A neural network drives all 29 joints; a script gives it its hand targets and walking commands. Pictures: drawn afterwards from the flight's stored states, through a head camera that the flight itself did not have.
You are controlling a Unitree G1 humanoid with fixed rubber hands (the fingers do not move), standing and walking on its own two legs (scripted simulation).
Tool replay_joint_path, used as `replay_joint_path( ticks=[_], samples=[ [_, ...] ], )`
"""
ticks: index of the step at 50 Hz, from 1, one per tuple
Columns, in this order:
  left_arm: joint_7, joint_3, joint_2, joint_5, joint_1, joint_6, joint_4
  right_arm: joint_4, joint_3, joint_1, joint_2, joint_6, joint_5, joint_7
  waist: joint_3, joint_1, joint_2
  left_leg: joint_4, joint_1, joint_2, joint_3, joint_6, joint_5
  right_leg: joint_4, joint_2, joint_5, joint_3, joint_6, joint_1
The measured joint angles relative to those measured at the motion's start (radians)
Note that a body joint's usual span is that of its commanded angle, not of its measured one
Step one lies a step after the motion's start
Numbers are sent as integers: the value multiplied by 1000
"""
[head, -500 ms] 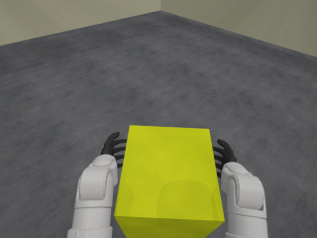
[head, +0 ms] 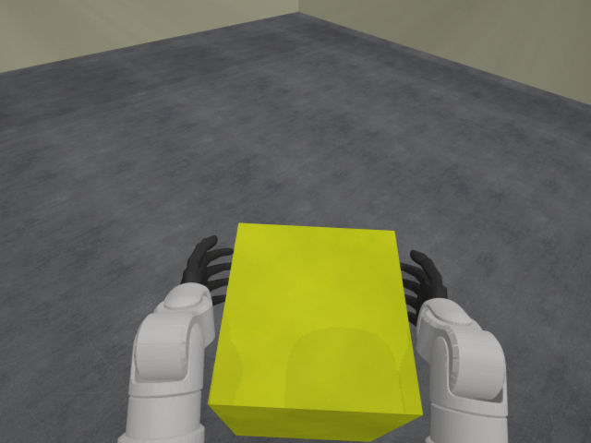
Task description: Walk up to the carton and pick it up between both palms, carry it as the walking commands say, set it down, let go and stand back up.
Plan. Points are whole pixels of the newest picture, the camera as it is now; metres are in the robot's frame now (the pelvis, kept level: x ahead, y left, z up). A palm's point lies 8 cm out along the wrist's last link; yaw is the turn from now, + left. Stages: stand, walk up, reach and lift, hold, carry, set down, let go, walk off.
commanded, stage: carry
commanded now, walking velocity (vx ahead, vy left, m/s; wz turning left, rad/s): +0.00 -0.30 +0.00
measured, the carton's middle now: (309, 340) +0.27 -0.01 +0.02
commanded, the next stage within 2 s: none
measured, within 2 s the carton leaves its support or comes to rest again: neither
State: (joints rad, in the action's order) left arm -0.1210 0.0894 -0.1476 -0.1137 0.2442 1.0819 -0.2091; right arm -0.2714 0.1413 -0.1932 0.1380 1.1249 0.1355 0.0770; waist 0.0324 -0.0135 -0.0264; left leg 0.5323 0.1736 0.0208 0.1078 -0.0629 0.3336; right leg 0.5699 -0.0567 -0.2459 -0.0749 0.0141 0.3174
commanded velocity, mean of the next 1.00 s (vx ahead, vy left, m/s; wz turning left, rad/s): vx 0.00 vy -0.29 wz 0.00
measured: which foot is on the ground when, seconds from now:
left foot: down 0.00-0.32, up 0.34-0.58, down 0.60-0.94, up 0.96-1.00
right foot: up 0.00-0.28, down 0.30-0.60, up 0.62-0.92, down 0.94-1.00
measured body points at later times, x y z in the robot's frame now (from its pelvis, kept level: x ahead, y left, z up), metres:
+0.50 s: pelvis -0.02 -0.14 -0.01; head +0.00 -0.15 +0.44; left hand +0.28 +0.00 +0.08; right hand +0.27 -0.30 +0.06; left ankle -0.03 -0.04 -0.69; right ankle +0.05 -0.22 -0.73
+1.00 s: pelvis -0.07 -0.31 -0.01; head -0.06 -0.32 +0.44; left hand +0.23 -0.17 +0.09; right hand +0.22 -0.46 +0.07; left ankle -0.04 -0.12 -0.71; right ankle -0.02 -0.45 -0.73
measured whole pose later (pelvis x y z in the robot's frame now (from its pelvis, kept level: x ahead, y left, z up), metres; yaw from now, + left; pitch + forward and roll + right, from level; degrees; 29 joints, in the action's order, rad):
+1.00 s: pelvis -0.07 -0.31 -0.01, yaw +2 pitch +3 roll -2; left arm -0.13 0.05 -0.16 -0.12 0.27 1.20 -0.27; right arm -0.37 0.17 -0.18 0.14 1.24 0.13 0.07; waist 0.06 -0.02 0.05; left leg 0.80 0.51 -0.20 0.02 0.06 0.44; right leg 0.54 -0.04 -0.19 -0.10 0.02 0.39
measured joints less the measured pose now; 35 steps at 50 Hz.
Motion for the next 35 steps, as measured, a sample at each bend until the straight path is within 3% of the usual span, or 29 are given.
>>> replay_joint_path(
  ticks=[4,8,12,15,16,17,20,23,27,30,33,35],
  samples=[
    [1,-11,2,-7,-11,57,-14,-15,-5,10,-1,57,6,-4,38,7,22,20,44,-53,-23,22,8,175,37,-182,-5,-29,71],
    [-2,-14,1,-12,-6,81,-4,-3,2,8,-1,76,12,-10,39,7,29,0,72,-101,-44,59,-15,249,45,-179,0,-25,134],
    [-10,-18,-1,-5,8,82,-56,-60,5,0,1,76,7,-10,22,8,39,3,105,-143,-65,103,-28,155,36,-135,2,-17,137],
    [-11,-21,-5,-3,23,88,-89,-104,10,-6,2,83,4,-10,20,2,48,60,140,-175,-86,142,-5,-66,36,-4,-25,-25,56],
    [-10,-23,-7,-4,27,86,-90,-111,17,-10,2,85,3,-10,18,-2,58,104,160,-191,-94,142,12,-98,45,110,-43,-28,48],
    [-10,-30,-7,-7,27,83,-82,-110,24,-8,1,87,0,-11,16,-4,72,169,189,-199,-105,129,76,-76,57,129,-54,-36,62],
    [-9,-46,-6,-12,19,92,-57,-103,25,19,-3,94,-1,-11,14,4,71,418,295,-160,-90,92,222,-39,59,63,-73,-63,84],
    [-9,-48,-4,-11,11,101,-61,-107,17,28,-4,103,-3,-6,10,5,68,509,353,-127,-35,75,204,-44,66,65,-86,-84,99],
    [-8,-46,-3,-9,6,103,-88,-127,11,25,-4,105,-8,-2,17,-6,52,367,327,-93,18,47,167,-36,91,74,-107,-118,129],
    [-9,-40,0,-10,-2,110,-98,-114,2,24,-3,103,-7,-4,36,-13,17,137,238,-73,47,25,19,-2,107,63,-117,-137,155],
    [-11,-43,5,-12,-28,125,-104,-91,-12,33,-4,105,-5,-8,36,-17,-8,124,231,-92,47,18,-24,235,106,-128,-78,-90,225],
    [-13,-48,5,-11,-26,129,-95,-91,-9,42,-5,108,-6,-8,35,-22,-7,95,218,-114,38,33,-38,417,93,-160,-32,-66,271]
  ],
)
